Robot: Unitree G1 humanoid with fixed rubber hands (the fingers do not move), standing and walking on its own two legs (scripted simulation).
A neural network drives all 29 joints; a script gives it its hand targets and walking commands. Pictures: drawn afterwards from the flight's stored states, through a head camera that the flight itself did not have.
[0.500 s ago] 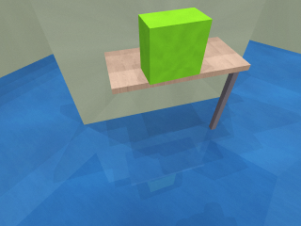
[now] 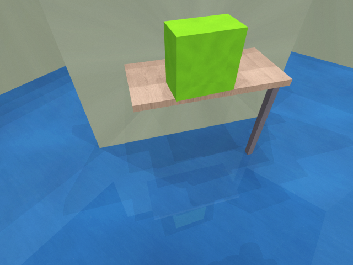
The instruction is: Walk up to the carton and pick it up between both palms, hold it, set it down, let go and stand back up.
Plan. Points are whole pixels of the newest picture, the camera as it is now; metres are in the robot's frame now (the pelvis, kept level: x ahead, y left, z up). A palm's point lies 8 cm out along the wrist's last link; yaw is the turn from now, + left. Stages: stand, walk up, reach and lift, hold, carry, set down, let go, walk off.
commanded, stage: stand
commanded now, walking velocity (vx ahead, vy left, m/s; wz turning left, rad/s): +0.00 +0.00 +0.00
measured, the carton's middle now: (201, 58) +0.93 -0.12 +0.02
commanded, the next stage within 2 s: walk up in 0.78 s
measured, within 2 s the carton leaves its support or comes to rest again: neither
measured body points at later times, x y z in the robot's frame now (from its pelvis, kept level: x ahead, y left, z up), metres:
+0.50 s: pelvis +0.00 +0.00 +0.00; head +0.01 +0.00 +0.45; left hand -0.01 +0.21 -0.16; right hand -0.04 -0.20 -0.16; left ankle +0.01 +0.12 -0.74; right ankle +0.01 -0.12 -0.74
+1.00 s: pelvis +0.02 -0.01 +0.00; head +0.03 -0.02 +0.45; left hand +0.00 +0.20 -0.16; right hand +0.00 -0.22 -0.16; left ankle +0.01 +0.12 -0.74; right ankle +0.01 -0.12 -0.74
